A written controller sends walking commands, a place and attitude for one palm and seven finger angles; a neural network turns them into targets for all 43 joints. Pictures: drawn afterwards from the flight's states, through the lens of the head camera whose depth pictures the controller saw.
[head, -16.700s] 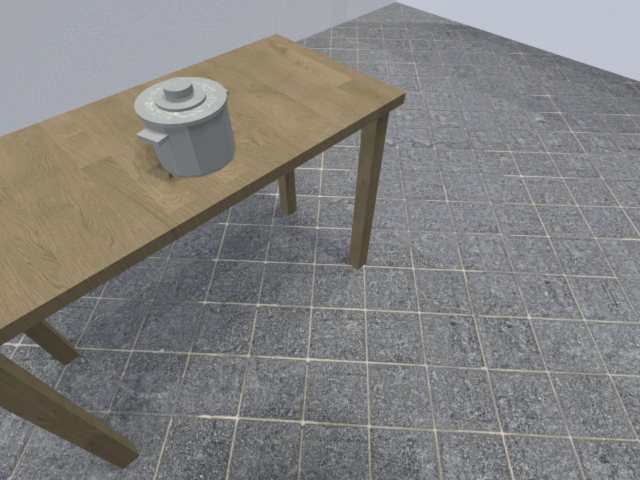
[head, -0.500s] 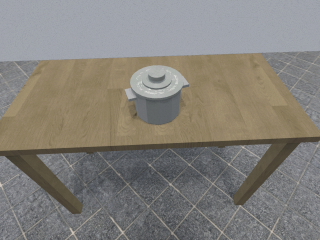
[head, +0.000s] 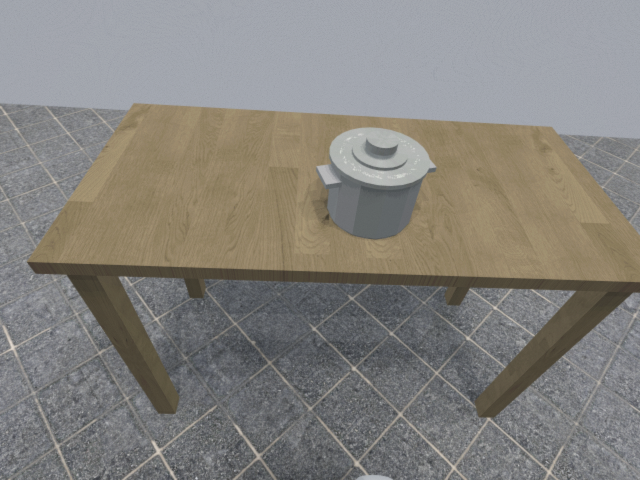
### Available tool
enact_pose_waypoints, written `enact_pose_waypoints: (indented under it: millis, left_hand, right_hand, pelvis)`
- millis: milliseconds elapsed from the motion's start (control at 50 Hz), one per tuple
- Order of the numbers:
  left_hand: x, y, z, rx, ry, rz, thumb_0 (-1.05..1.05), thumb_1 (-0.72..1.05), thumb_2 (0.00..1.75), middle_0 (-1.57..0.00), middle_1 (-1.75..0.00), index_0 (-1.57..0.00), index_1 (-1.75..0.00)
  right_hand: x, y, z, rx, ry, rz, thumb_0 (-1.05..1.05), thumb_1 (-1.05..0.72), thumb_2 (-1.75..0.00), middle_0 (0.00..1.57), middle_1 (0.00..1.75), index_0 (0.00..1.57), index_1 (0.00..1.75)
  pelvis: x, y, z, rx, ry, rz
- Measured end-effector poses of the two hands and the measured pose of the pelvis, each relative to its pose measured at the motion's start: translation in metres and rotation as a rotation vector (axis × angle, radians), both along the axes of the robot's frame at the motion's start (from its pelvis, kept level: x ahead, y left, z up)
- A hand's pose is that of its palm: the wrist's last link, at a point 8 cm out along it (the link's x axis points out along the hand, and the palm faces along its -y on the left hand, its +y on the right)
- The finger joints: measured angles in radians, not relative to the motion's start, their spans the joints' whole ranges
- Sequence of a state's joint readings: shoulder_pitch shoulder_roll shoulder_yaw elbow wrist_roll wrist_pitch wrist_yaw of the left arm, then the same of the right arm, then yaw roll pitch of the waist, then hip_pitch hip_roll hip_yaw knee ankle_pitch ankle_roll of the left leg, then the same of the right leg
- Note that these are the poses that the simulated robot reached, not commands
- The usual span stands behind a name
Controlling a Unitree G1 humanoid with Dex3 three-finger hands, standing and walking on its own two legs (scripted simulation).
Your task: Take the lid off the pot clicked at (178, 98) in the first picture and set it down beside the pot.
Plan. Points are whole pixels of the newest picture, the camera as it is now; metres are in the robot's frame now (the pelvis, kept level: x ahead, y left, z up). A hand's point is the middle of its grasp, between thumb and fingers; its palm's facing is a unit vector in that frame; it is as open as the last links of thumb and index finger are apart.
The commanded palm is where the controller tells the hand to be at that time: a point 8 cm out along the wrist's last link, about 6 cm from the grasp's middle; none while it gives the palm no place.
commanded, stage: come to a stop and stand still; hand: left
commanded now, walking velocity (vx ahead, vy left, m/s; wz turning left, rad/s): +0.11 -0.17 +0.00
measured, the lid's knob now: (382, 142) +0.60 -0.06 +0.13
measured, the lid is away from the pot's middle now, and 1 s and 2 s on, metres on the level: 0.00 0.00 0.00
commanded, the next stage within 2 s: look again from close up in 1.10 s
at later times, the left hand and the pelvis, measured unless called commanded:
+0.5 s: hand out of the picture +0.06 +0.15 -0.15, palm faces -0.01 -0.97 -0.23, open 7.2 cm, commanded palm none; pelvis +0.03 -0.03 +0.02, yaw -2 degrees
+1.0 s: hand out of the picture +0.03 +0.10 -0.15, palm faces +0.04 -0.98 -0.20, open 7.4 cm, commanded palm none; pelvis +0.04 -0.07 +0.02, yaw +0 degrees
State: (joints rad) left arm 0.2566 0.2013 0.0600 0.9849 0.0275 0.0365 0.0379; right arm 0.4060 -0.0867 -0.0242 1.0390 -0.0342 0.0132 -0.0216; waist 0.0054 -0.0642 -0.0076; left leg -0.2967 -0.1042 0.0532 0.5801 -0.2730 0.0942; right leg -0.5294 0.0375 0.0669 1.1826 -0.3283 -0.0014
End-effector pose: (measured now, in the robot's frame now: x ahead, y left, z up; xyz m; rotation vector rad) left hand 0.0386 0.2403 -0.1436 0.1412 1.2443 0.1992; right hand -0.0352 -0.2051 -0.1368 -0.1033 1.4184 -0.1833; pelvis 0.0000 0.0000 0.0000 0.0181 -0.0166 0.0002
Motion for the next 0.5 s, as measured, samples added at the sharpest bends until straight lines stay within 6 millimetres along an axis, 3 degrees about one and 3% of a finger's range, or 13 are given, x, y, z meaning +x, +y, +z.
enact_pose_waypoints:
  millis: [120, 260, 360, 500]
  left_hand:
    - [0.030, -0.003, 0.020, -0.012, -0.045, -0.080, 0.01, 0.91, 0.89, -0.20, -0.30, -0.20, -0.30]
    - [0.048, -0.021, 0.024, -0.030, -0.029, -0.119, 0.01, 0.91, 0.89, -0.20, -0.30, -0.20, -0.30]
    - [0.041, -0.032, 0.022, -0.011, -0.003, -0.083, 0.00, 0.93, 0.89, -0.20, -0.30, -0.20, -0.30]
    - [0.014, -0.041, 0.024, 0.014, 0.095, -0.061, 0.00, 0.94, 0.89, -0.20, -0.30, -0.20, -0.30]
  right_hand:
    - [-0.003, 0.022, 0.007, 0.040, -0.030, -0.055, 0.01, -0.91, -0.90, 0.20, 0.30, 0.20, 0.30]
    - [-0.008, 0.021, 0.008, 0.057, 0.006, -0.082, 0.00, -0.91, -0.90, 0.20, 0.30, 0.20, 0.30]
    - [-0.004, 0.005, 0.003, 0.063, 0.048, -0.073, 0.00, -0.91, -0.90, 0.20, 0.30, 0.20, 0.30]
    - [0.025, -0.024, 0.000, 0.047, 0.022, -0.051, 0.00, -0.91, -0.90, 0.20, 0.30, 0.20, 0.30]
  pelvis:
    - [0.002, 0.006, 0.012, -0.007, 0.041, -0.024]
    - [0.006, 0.001, 0.016, -0.015, 0.054, -0.024]
    - [0.013, -0.010, 0.014, -0.011, 0.045, -0.024]
    - [0.026, -0.025, 0.015, -0.008, 0.033, -0.027]
